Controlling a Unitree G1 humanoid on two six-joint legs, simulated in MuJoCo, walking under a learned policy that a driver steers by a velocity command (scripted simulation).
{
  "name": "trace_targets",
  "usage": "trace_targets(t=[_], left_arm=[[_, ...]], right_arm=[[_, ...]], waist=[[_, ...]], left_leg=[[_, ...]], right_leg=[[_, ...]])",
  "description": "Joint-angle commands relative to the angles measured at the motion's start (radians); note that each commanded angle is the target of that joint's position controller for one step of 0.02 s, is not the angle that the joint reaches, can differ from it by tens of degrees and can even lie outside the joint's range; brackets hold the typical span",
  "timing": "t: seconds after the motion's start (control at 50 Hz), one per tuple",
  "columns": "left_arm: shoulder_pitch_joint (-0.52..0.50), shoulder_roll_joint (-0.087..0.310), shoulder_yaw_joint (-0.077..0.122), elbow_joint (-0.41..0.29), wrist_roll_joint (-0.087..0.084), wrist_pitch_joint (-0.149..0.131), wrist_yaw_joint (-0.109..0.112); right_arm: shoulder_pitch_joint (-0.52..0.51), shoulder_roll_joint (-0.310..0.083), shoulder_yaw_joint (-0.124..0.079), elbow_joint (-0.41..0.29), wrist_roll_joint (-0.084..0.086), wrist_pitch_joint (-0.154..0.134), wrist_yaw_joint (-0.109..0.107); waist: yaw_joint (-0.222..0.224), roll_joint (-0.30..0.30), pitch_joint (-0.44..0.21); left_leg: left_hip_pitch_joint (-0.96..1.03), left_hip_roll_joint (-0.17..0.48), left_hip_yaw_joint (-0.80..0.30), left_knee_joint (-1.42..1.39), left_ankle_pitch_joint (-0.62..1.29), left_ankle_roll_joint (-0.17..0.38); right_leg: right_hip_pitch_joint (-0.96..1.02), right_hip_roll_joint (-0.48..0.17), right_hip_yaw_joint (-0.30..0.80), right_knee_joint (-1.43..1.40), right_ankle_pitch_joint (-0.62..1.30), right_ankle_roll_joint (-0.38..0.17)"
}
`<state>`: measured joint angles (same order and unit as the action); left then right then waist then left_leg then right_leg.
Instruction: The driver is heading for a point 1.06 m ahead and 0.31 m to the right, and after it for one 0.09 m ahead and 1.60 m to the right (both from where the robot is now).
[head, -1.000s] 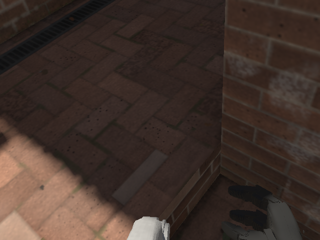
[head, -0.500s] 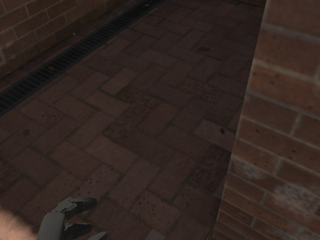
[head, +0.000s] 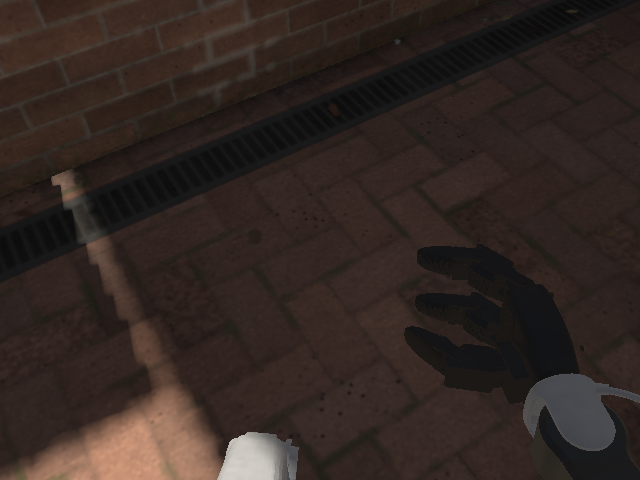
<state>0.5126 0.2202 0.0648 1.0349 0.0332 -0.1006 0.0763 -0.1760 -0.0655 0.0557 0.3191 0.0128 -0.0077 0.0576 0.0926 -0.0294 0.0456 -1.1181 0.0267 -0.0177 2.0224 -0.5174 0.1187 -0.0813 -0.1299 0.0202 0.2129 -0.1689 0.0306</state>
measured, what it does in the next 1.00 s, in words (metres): climbs, turning right: left foot 0.20 m higher, then right foot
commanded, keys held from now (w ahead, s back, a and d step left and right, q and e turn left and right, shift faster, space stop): w+e+shift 0.58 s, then e+shift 0.28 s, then q+shift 0.14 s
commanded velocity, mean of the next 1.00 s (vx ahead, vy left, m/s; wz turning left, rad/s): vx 0.73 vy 0.05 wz -0.77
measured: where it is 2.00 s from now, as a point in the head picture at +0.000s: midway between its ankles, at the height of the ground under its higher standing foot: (349, 354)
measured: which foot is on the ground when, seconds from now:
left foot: up 0.00-0.04, down 0.06-0.56, up 0.58-0.86, down 0.88-1.00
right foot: down 0.00-0.08, up 0.10-0.56, down 0.58-0.88, up 0.90-1.00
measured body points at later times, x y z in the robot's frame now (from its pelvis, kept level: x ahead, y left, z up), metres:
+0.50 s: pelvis +0.29 +0.07 +0.18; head +0.33 +0.10 +0.62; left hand +0.61 +0.18 +0.10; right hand +0.11 -0.13 +0.07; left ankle +0.10 +0.18 -0.54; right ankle +0.45 -0.05 -0.47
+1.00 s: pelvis +0.61 +0.02 +0.17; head +0.65 +0.01 +0.62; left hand +0.92 +0.13 +0.06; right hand +0.54 -0.26 +0.08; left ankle +0.79 +0.04 -0.55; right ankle +0.49 -0.01 -0.45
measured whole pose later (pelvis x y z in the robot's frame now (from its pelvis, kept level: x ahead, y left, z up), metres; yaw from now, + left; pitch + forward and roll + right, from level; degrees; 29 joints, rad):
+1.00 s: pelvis +0.61 +0.02 +0.17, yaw -48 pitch +1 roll -1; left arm 0.20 0.35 0.09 0.71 0.03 -0.02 0.00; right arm 0.19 -0.21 0.00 0.67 -0.04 -0.07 -0.03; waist 0.01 -0.02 0.05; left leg -0.49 0.05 -0.09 0.61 -0.14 -0.06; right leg -0.52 0.16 0.09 1.31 -0.53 -0.01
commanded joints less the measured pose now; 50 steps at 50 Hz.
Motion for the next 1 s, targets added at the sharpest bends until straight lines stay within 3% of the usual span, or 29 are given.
trace_targets(t=[0.02, 0.04, 0.06, 0.08, 0.1, 0.12, 0.14, 0.16, 0.18, 0.2, 0.26, 0.36, 0.4, 0.44, 0.52, 0.56, 0.58, 0.6, 0.62, 0.64, 0.66, 0.72, 0.82, 0.86, 0.88, 0.9, 0.92, 0.96, 1.0], left_arm=[[-0.053, 0.242, 0.057, -0.104, -0.034, -0.037, 0.013], [-0.041, 0.291, 0.083, -0.098, -0.028, -0.019, 0.004], [-0.084, 0.328, 0.105, -0.116, -0.028, -0.004, -0.016], [-0.297, 0.341, 0.119, -0.245, -0.016, 0.003, -0.033], [-0.507, 0.195, 0.104, -0.349, 0.037, 0.010, -0.072], [-0.530, 0.044, 0.073, -0.438, 0.056, -0.020, -0.132], [-0.515, -0.048, 0.043, -0.447, 0.024, -0.023, -0.141], [-0.419, -0.114, 0.011, -0.434, 0.039, -0.017, -0.138], [-0.314, -0.129, -0.004, -0.403, 0.046, 0.003, -0.139], [-0.202, -0.115, 0.002, -0.349, 0.015, 0.033, -0.140], [-0.351, -0.108, -0.024, -0.388, -0.025, 0.086, -0.143], [-0.507, 0.057, 0.025, -0.399, -0.033, 0.120, -0.159], [-0.562, 0.036, 0.022, -0.418, -0.035, 0.117, -0.156], [-0.517, 0.014, 0.010, -0.400, -0.046, 0.112, -0.157], [-0.322, 0.133, 0.050, -0.384, -0.029, 0.125, -0.149], [0.062, 0.247, 0.108, -0.278, -0.035, 0.122, -0.136], [0.026, 0.255, 0.123, -0.249, -0.071, 0.107, -0.114], [-0.111, 0.295, 0.100, -0.280, -0.030, 0.086, -0.102], [-0.105, 0.281, 0.090, -0.309, 0.000, 0.086, -0.086], [-0.116, 0.228, 0.079, -0.322, 0.012, 0.085, -0.064], [-0.159, 0.192, 0.065, -0.323, 0.013, 0.075, -0.050], [-0.277, 0.216, 0.046, -0.353, -0.011, 0.039, -0.048], [-0.249, 0.229, 0.061, -0.300, -0.025, 0.049, -0.078], [-0.282, 0.214, 0.066, -0.330, -0.036, 0.065, -0.079], [-0.258, 0.149, 0.051, -0.352, -0.038, 0.054, -0.077], [-0.115, 0.090, 0.035, -0.360, -0.031, 0.053, -0.069], [-0.018, 0.098, 0.028, -0.367, -0.028, 0.057, -0.071], [-0.083, 0.096, 0.012, -0.340, 0.003, 0.079, -0.079], [-0.173, 0.088, -0.001, -0.356, 0.014, 0.101, -0.096]], right_arm=[[0.063, 0.001, 0.005, -0.076, 0.017, 0.027, 0.013], [0.286, -0.009, -0.020, -0.037, -0.006, 0.043, 0.016], [0.535, -0.114, -0.062, 0.009, -0.034, 0.055, 0.016], [0.815, -0.263, -0.100, 0.079, -0.074, 0.046, 0.000], [0.819, -0.379, -0.119, 0.141, -0.059, 0.038, -0.009], [0.552, -0.330, -0.149, 0.118, 0.011, -0.011, -0.061], [0.327, -0.297, -0.128, 0.124, 0.016, -0.028, -0.074], [0.246, -0.219, -0.103, 0.184, -0.002, -0.042, -0.067], [0.266, -0.155, -0.085, 0.239, -0.022, -0.068, -0.056], [0.258, -0.078, -0.073, 0.300, -0.049, -0.083, -0.052], [0.558, -0.049, -0.071, 0.470, -0.051, -0.136, -0.053], [0.667, -0.182, -0.109, 0.524, -0.032, -0.152, -0.071], [0.751, -0.181, -0.107, 0.555, -0.019, -0.148, -0.096], [0.704, -0.206, -0.107, 0.542, -0.022, -0.134, -0.102], [0.710, -0.345, -0.152, 0.525, -0.007, -0.117, -0.150], [0.543, -0.378, -0.174, 0.450, -0.032, -0.089, -0.149], [0.386, -0.316, -0.172, 0.406, -0.026, -0.084, -0.121], [0.377, -0.112, -0.116, 0.319, -0.039, -0.110, -0.108], [0.455, -0.167, -0.110, 0.220, -0.013, -0.135, -0.101], [0.450, -0.244, -0.110, 0.214, -0.027, -0.165, -0.091], [0.406, -0.275, -0.118, 0.213, -0.029, -0.161, -0.079], [0.428, -0.307, -0.118, 0.230, -0.062, -0.098, -0.074], [0.454, -0.242, -0.080, 0.254, -0.028, -0.069, -0.075], [0.585, -0.284, -0.096, 0.296, -0.048, -0.081, -0.088], [0.697, -0.347, -0.113, 0.317, -0.065, -0.098, -0.103], [0.669, -0.377, -0.106, 0.289, -0.079, -0.097, -0.101], [0.588, -0.398, -0.120, 0.284, -0.065, -0.100, -0.096], [0.407, -0.281, -0.102, 0.263, -0.039, -0.081, -0.097], [0.394, -0.255, -0.094, 0.299, -0.042, -0.061, -0.090]], waist=[[-0.073, -0.182, -0.052], [-0.153, -0.331, -0.208], [-0.294, -0.337, -0.373], [-0.496, 0.111, -0.431], [-0.518, 0.631, -0.409], [-0.334, 0.256, -0.449], [-0.162, 0.190, -0.284], [-0.033, 0.160, -0.091], [0.036, 0.132, -0.033], [0.087, 0.152, -0.032], [-0.029, -0.009, 0.110], [-0.081, 0.055, 0.068], [-0.100, 0.111, 0.073], [-0.049, 0.120, 0.029], [0.061, 0.261, -0.077], [0.251, 0.191, -0.160], [0.263, -0.054, -0.099], [0.074, -0.128, -0.032], [0.012, -0.057, -0.289], [-0.005, 0.050, -0.204], [-0.070, 0.136, -0.059], [-0.194, 0.219, 0.098], [-0.158, -0.018, -0.130], [-0.233, 0.034, -0.184], [-0.265, 0.139, -0.253], [-0.160, 0.322, -0.331], [-0.091, 0.390, -0.445], [-0.053, 0.217, -0.309], [-0.058, 0.154, -0.207]], left_leg=[[0.788, -0.110, 0.244, -0.632, -0.239, -0.003], [0.864, -0.161, 0.200, -0.646, -0.256, 0.007], [0.983, -0.215, 0.133, -0.761, -0.271, 0.037], [1.270, -0.062, -0.164, -0.993, -0.170, 0.116], [1.238, 0.154, -0.687, -1.529, -0.148, 0.246], [1.195, 0.320, -1.047, -1.715, -0.820, -0.108], [0.928, 0.372, -1.077, -1.766, -0.819, -0.194], [0.731, 0.357, -0.838, -1.680, -0.701, -0.169], [0.665, 0.326, -0.605, -1.595, -0.516, -0.114], [0.677, 0.264, -0.361, -1.579, -0.337, -0.107], [0.789, 0.206, -0.133, -1.633, -0.049, -0.126], [0.931, 0.140, 0.210, -1.870, 0.398, -0.212], [1.082, 0.128, 0.264, -1.877, 0.696, -0.215], [1.125, 0.090, 0.346, -1.832, 1.046, -0.232], [1.234, 0.222, 0.316, -1.464, 1.796, -0.203], [0.942, 0.178, 0.248, -0.816, 1.443, -0.139], [0.636, -0.029, 0.230, -0.343, 0.371, -0.111], [0.293, -0.031, 0.101, -0.070, 0.006, -0.110], [0.140, -0.034, -0.112, -0.105, 0.056, -0.175], [0.104, 0.001, -0.154, -0.264, 0.096, -0.166], [0.132, 0.034, -0.155, -0.360, 0.086, -0.172], [0.423, 0.099, -0.111, -0.719, 0.095, -0.210], [0.974, -0.052, -0.003, -1.303, 0.519, -0.167], [1.144, -0.067, -0.004, -1.511, 0.616, -0.158], [1.285, 0.133, -0.141, -1.514, 0.969, -0.108], [1.324, 0.409, -0.448, -1.475, 1.517, -0.009], [1.332, 0.475, -0.701, -1.528, 1.469, 0.132], [1.112, 0.326, -0.530, -1.583, 0.970, 0.127], [0.905, 0.216, -0.349, -1.630, 0.893, 0.092]], right_leg=[[-0.395, -0.104, -0.038, -0.327, 0.949, -0.175], [-0.183, -0.159, -0.033, -0.127, 1.490, -0.156], [-0.067, -0.166, -0.050, 0.207, 1.755, -0.141], [-0.473, -0.036, -0.025, 0.651, 1.318, -0.096], [-0.846, 0.356, 0.150, 1.203, -0.481, -0.125], [-1.014, 0.292, 0.531, 1.576, -0.083, -0.171], [-1.030, 0.255, 0.408, 1.763, 0.107, -0.171], [-1.042, 0.184, 0.278, 1.787, 0.192, -0.174], [-1.030, 0.142, 0.195, 1.771, 0.163, -0.159], [-1.005, 0.146, 0.158, 1.766, 0.144, -0.151], [-1.154, 0.142, 0.112, 1.718, 0.042, -0.137], [-0.897, 0.176, -0.024, 1.172, 0.204, -0.115], [-0.871, 0.178, -0.153, 1.019, 0.169, -0.126], [-0.654, 0.211, -0.229, 0.790, 0.153, -0.160], [-0.266, 0.261, -0.299, 0.542, 0.087, -0.229], [0.173, 0.202, -0.105, 0.351, 0.031, -0.330], [0.265, 0.143, -0.010, 0.213, 0.071, -0.391], [0.244, 0.090, 0.128, 0.449, 0.409, -0.382], [0.484, -0.074, 0.532, 0.315, 0.266, -0.572], [0.347, -0.147, 0.728, 0.095, 0.018, -0.565], [0.170, -0.118, 0.677, 0.033, 0.060, -0.523], [-0.348, -0.037, 0.433, 0.026, 0.491, -0.418], [-0.445, 0.245, 0.198, 0.291, 0.427, -0.216], [-0.418, 0.304, 0.206, 0.531, 0.322, -0.127], [-0.487, 0.348, 0.117, 0.803, -0.018, -0.077], [-0.574, 0.379, 0.045, 1.075, -0.569, -0.058], [-0.635, 0.345, 0.100, 1.220, -0.517, -0.055], [-0.620, 0.258, 0.101, 1.240, -0.358, -0.032], [-0.513, 0.215, 0.066, 1.083, -0.317, -0.020]])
